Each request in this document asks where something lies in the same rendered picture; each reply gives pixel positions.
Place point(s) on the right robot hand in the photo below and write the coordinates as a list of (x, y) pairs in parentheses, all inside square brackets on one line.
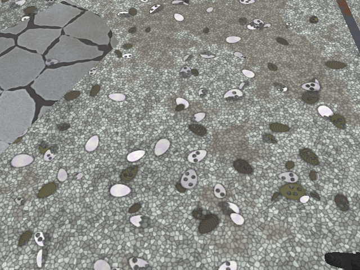
[(347, 261)]

